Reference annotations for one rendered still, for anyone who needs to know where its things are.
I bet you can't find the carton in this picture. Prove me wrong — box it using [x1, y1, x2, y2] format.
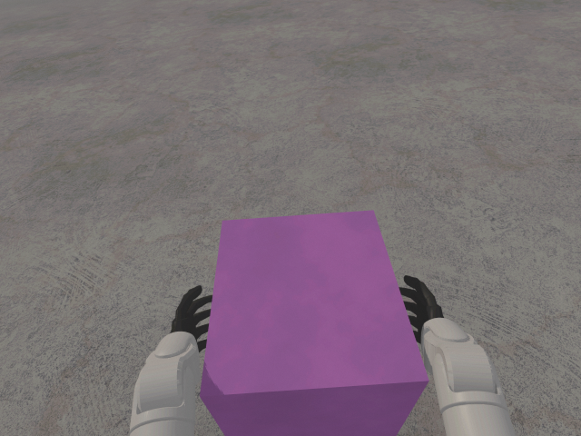
[200, 210, 429, 436]

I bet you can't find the robot left forearm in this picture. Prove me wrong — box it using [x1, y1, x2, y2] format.
[130, 332, 201, 436]

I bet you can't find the right robot hand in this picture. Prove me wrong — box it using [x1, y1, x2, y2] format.
[399, 275, 444, 344]

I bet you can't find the robot right forearm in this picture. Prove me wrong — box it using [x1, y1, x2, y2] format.
[421, 318, 516, 436]

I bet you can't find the left robot hand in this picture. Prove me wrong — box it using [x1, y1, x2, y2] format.
[171, 285, 212, 352]

